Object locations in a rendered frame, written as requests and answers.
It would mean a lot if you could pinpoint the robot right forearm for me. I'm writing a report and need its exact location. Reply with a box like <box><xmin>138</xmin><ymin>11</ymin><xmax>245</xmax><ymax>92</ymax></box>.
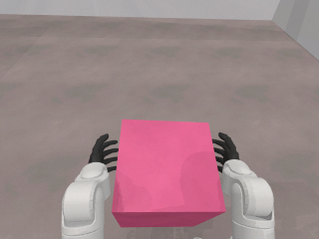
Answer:
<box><xmin>221</xmin><ymin>159</ymin><xmax>275</xmax><ymax>239</ymax></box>

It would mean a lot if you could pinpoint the carton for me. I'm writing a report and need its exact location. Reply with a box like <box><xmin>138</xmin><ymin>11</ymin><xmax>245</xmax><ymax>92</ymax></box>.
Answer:
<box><xmin>112</xmin><ymin>119</ymin><xmax>226</xmax><ymax>228</ymax></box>

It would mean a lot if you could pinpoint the left robot hand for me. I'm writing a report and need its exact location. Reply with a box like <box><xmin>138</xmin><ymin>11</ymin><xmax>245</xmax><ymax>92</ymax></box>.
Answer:
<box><xmin>88</xmin><ymin>133</ymin><xmax>119</xmax><ymax>172</ymax></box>

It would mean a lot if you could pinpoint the right robot hand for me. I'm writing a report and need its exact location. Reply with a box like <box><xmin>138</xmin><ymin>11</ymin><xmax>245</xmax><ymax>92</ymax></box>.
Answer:
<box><xmin>212</xmin><ymin>132</ymin><xmax>240</xmax><ymax>173</ymax></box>

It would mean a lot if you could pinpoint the robot left forearm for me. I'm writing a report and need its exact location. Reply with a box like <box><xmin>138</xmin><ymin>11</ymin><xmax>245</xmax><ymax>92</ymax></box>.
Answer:
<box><xmin>61</xmin><ymin>162</ymin><xmax>111</xmax><ymax>239</ymax></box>

